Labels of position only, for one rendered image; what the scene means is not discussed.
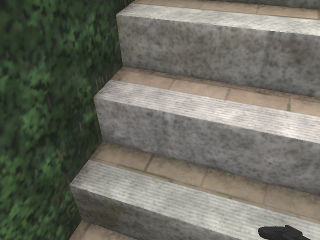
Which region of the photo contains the robot right hand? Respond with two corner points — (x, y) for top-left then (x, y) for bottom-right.
(258, 225), (311, 240)

